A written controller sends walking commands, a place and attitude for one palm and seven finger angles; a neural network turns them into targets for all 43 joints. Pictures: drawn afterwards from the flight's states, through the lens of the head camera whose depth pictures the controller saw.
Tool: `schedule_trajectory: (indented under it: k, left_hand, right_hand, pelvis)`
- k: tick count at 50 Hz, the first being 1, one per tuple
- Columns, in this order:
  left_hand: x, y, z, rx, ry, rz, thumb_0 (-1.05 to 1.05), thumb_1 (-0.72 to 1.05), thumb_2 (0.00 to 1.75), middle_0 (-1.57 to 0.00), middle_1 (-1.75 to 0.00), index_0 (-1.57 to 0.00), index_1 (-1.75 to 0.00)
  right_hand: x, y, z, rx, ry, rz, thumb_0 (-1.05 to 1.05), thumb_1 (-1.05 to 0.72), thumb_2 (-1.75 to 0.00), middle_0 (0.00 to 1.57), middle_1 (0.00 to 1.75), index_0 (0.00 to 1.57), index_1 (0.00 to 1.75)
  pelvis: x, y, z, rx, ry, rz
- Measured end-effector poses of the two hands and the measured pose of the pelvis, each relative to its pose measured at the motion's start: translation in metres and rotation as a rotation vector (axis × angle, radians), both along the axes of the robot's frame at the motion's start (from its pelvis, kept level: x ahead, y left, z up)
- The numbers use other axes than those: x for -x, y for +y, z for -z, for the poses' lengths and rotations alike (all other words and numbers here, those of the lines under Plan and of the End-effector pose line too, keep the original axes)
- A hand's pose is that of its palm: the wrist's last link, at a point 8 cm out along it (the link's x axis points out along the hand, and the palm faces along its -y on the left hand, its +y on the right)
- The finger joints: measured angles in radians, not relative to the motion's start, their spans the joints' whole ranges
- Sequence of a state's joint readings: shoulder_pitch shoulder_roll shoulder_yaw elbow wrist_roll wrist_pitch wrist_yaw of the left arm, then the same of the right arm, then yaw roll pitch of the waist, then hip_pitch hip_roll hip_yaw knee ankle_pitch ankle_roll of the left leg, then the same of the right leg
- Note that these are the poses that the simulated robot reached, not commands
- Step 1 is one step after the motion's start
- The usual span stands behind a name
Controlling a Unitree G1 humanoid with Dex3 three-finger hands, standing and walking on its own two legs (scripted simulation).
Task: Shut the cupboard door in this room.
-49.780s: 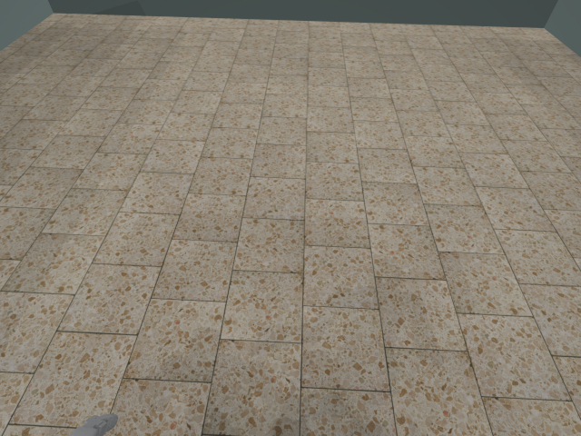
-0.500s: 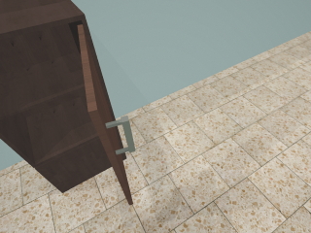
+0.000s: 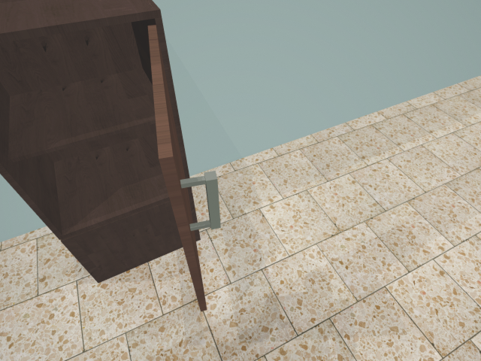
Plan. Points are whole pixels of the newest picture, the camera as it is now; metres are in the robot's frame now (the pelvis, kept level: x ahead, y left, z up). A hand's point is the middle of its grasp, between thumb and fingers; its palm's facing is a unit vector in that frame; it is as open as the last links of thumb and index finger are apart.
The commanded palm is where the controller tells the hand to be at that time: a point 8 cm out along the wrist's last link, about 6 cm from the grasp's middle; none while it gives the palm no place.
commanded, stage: stand and wait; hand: left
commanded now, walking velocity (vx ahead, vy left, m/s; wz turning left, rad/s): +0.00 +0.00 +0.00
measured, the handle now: (202, 204) +0.37 +0.10 +0.05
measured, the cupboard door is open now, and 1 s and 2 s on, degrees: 77 77 77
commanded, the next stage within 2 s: turn or walk to find it in 0.54 s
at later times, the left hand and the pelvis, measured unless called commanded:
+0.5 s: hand out of the picture +0.00 +0.19 -0.17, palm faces +0.04 -0.98 -0.20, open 7.4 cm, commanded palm none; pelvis +0.00 +0.01 +0.01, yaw -1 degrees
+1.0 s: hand out of the picture +0.01 +0.21 -0.18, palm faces +0.16 -0.96 -0.22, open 7.4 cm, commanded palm none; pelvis -0.01 +0.01 -0.01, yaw +6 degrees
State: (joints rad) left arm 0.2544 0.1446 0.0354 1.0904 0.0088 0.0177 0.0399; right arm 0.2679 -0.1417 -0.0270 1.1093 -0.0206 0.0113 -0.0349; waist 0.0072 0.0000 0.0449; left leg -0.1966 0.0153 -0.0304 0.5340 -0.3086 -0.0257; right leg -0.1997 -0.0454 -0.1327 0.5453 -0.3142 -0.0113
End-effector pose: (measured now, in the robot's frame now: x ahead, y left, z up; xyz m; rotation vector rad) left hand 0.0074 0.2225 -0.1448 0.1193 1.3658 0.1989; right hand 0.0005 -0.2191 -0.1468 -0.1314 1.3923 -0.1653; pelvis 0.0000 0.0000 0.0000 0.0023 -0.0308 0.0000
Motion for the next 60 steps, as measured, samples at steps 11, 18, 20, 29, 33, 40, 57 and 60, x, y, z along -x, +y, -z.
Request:
schedule_trajectory:
  k: [11, 18, 20, 29, 33, 40, 57, 60]
  left_hand:
    - [0.016, 0.000, -0.004, 0.017, 0.025, 0.004, 0.01, 0.91, 0.90, -0.20, -0.29, -0.20, -0.30]
    - [0.022, 0.003, -0.006, 0.019, 0.043, 0.016, 0.01, 0.90, 0.90, -0.20, -0.29, -0.20, -0.30]
    - [0.022, 0.005, -0.007, 0.015, 0.043, 0.019, 0.01, 0.90, 0.90, -0.20, -0.29, -0.20, -0.30]
    - [0.012, 0.018, -0.012, -0.013, 0.023, 0.039, 0.01, 0.90, 0.90, -0.20, -0.29, -0.20, -0.30]
    - [0.005, 0.021, -0.012, -0.026, 0.007, 0.032, 0.01, 0.90, 0.90, -0.20, -0.29, -0.20, -0.30]
    - [0.001, 0.021, -0.008, -0.033, -0.025, -0.013, 0.01, 0.90, 0.90, -0.20, -0.29, -0.20, -0.30]
    - [-0.007, 0.029, -0.015, -0.068, -0.087, -0.099, 0.01, 0.91, 0.90, -0.20, -0.29, -0.20, -0.30]
    - [-0.012, 0.018, -0.022, -0.088, -0.124, -0.107, 0.01, 0.91, 0.90, -0.20, -0.29, -0.20, -0.30]
  right_hand:
    - [-0.018, -0.001, -0.008, 0.024, -0.051, -0.024, 0.01, -0.93, -0.90, 0.20, 0.30, 0.20, 0.30]
    - [-0.007, 0.003, -0.010, 0.017, -0.032, -0.016, 0.01, -0.92, -0.90, 0.20, 0.30, 0.20, 0.30]
    - [-0.002, 0.005, -0.010, 0.012, -0.021, -0.015, 0.01, -0.92, -0.90, 0.20, 0.30, 0.20, 0.30]
    - [0.014, 0.007, -0.010, 0.004, 0.010, 0.002, 0.01, -0.91, -0.90, 0.20, 0.30, 0.20, 0.30]
    - [0.016, 0.007, -0.008, 0.004, 0.020, 0.001, 0.01, -0.91, -0.90, 0.20, 0.30, 0.20, 0.30]
    - [0.010, 0.008, -0.001, -0.012, 0.039, -0.036, 0.01, -0.91, -0.90, 0.20, 0.30, 0.20, 0.30]
    - [-0.045, -0.004, -0.005, 0.017, -0.050, -0.164, 0.01, -0.91, -0.90, 0.20, 0.30, 0.20, 0.30]
    - [-0.053, -0.014, 0.001, -0.003, -0.047, -0.184, 0.01, -0.90, -0.90, 0.20, 0.30, 0.20, 0.30]
  pelvis:
    - [-0.001, 0.006, -0.006, 0.003, -0.003, 0.005]
    - [0.000, 0.008, -0.008, 0.004, -0.008, 0.012]
    - [0.001, 0.009, -0.009, 0.005, -0.009, 0.013]
    - [0.003, 0.010, -0.010, 0.004, -0.008, 0.020]
    - [0.004, 0.011, -0.009, 0.002, -0.002, 0.007]
    - [0.008, 0.009, -0.003, 0.004, 0.015, -0.037]
    - [0.007, -0.001, -0.002, 0.007, 0.050, -0.157]
    - [0.003, -0.014, -0.002, -0.006, 0.052, -0.172]
